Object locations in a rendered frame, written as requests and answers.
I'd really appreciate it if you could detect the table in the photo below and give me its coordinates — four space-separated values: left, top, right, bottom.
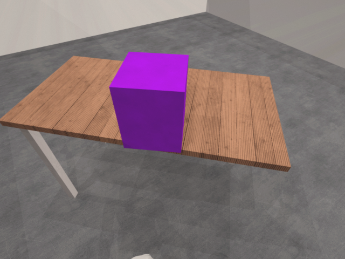
0 56 291 198

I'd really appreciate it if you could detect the carton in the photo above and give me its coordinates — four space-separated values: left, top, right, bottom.
109 52 189 153

